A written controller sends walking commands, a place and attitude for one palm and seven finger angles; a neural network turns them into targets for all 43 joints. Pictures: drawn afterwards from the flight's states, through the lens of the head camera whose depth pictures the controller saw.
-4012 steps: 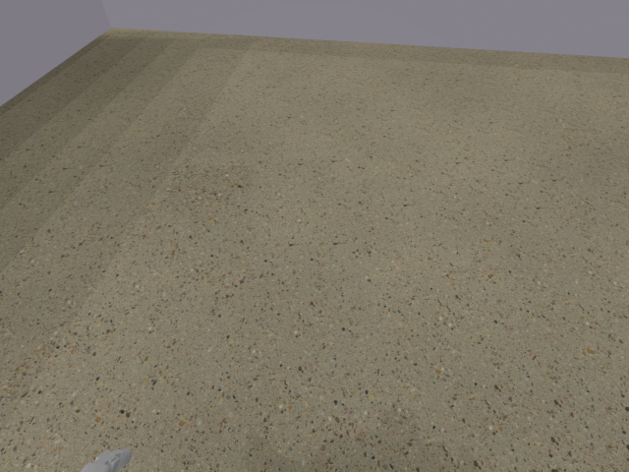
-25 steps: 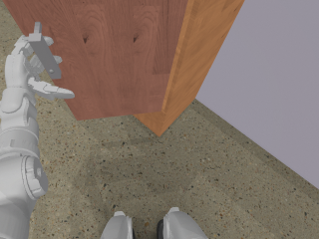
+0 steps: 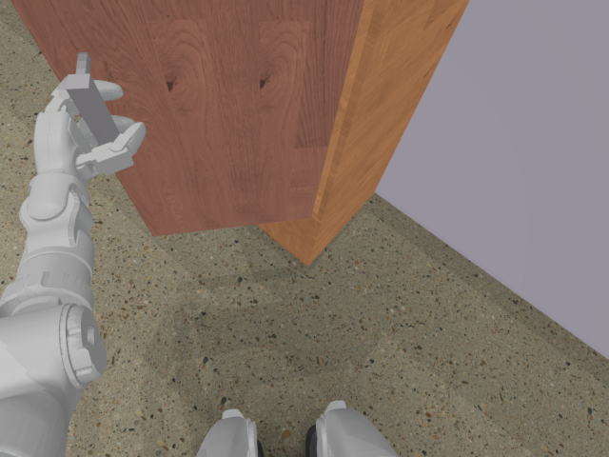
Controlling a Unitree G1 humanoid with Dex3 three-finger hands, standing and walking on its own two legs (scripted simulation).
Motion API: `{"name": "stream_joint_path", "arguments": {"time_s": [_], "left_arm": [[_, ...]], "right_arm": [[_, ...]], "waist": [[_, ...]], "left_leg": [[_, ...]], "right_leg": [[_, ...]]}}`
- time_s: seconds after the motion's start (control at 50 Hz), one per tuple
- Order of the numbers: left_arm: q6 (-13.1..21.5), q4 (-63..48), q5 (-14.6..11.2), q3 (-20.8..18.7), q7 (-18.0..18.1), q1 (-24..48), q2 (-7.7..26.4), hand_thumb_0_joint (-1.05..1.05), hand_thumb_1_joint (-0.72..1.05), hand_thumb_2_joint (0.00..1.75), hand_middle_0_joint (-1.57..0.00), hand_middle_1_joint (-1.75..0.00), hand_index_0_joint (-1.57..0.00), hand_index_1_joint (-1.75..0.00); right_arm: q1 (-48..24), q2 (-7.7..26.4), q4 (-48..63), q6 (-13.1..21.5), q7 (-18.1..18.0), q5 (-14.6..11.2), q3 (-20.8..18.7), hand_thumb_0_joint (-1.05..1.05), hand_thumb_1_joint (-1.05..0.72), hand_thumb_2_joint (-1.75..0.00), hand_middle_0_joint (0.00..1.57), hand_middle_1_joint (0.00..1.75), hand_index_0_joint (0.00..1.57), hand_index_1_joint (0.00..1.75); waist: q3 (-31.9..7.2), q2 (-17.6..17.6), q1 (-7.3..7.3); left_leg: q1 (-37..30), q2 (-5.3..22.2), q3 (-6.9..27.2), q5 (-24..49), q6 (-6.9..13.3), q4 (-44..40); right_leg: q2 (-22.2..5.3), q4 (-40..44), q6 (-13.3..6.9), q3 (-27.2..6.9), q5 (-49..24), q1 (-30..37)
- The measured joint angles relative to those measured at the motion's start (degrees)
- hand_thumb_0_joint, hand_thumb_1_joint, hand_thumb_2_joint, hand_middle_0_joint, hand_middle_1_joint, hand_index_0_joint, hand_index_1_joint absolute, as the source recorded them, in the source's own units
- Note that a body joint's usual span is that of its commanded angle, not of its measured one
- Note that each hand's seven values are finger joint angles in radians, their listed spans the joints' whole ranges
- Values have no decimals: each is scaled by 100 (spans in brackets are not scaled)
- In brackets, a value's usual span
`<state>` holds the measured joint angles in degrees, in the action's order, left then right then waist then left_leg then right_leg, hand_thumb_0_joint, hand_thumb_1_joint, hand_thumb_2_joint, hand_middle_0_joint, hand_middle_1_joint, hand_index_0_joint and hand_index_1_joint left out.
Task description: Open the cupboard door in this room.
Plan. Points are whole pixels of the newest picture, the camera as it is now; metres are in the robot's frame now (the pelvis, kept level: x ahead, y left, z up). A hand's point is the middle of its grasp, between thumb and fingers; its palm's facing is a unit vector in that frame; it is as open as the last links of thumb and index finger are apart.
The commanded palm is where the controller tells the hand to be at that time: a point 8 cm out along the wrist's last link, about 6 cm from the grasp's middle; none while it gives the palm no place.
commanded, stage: close the thumb around the handle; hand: left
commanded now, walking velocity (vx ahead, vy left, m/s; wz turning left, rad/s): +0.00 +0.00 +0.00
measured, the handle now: (100, 108) +0.55 +0.23 +0.07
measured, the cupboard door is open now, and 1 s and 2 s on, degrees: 50 77 96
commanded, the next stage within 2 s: pull the door open along its arc in 0.20 s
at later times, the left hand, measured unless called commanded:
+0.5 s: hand (120, 153) +0.48 +0.20 +0.06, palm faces +0.09 -1.00 -0.01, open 5.9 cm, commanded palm +0.44 +0.24 +0.06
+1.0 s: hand (179, 237) +0.37 +0.12 +0.07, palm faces +0.43 -0.90 +0.06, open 6.2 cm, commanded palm +0.31 +0.17 +0.06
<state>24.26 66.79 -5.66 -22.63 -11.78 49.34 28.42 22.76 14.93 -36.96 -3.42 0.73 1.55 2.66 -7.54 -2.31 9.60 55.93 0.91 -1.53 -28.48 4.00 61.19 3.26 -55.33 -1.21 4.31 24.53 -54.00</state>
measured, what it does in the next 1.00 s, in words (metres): stands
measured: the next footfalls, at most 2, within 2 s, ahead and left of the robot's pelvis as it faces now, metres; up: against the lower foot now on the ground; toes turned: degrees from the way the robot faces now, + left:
none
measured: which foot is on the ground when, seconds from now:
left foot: down 0.00-1.00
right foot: down 0.00-1.00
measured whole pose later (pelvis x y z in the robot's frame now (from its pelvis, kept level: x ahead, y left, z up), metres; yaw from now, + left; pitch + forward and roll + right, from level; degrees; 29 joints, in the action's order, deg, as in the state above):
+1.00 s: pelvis +0.01 -0.03 +0.02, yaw +1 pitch +16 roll -1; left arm 20.6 26.1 -2.5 -6.7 21.8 11.8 -0.7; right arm 13.1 11.5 -33.1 -0.9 2.9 3.2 0.6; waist -10.3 -1.6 1.7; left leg 43.9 0.1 -2.4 -27.0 2.0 55.0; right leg 2.7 -53.3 -3.0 3.1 25.2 -44.0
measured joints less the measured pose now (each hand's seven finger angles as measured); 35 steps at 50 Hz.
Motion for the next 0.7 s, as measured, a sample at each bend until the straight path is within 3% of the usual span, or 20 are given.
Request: {"name": "stream_joint_path", "arguments": {"time_s": [0.12, 0.4, 0.54, 0.7], "left_arm": [[30, -51, -23, 39, 81, -93, -69, 0, 70, 82, -37, -133, -38, -133], [56, 44, 4, -92, -23, -37, 68, 0, 71, 80, -36, -135, -36, -135], [-26, -616, -232, -83, -171, -783, -131, 0, 70, 75, -36, -135, -36, -135], [-95, -2012, -556, 320, -196, -2217, -803, 1, 69, 72, -35, -134, -36, -135]], "right_arm": [[-1, 13, -22, -10, 8, -8, -33, 0, -90, -90, 20, 30, 20, 30], [-134, 74, -3, -1, -54, -17, -22, 0, -90, -90, 20, 30, 20, 30], [-76, 63, 132, -82, -45, -108, -63, 0, -90, -90, 20, 30, 20, 30], [-139, -4, 318, -77, 5, -229, -128, 0, -90, -90, 20, 30, 20, 30]], "waist": [[-7, -6, -32], [24, 49, -14], [-40, 53, -115], [-162, 67, -324]], "left_leg": [[-49, -3, 7, 12, -17, -32], [-5, 21, 35, 39, -88, -16], [-291, 73, -48, 50, -115, -213], [-825, 60, -101, 103, -133, -556]], "right_leg": [[-1, 18, -12, 4, -1, 45], [21, -56, -97, 33, 9, -27], [81, 97, -123, -62, -21, 199], [86, 376, -134, -134, -56, 690]]}}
